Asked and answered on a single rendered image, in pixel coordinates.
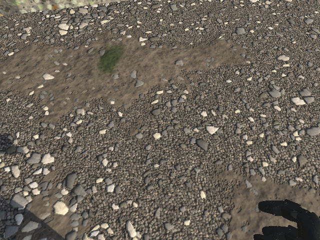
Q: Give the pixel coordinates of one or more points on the robot right hand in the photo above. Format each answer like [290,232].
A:
[308,223]

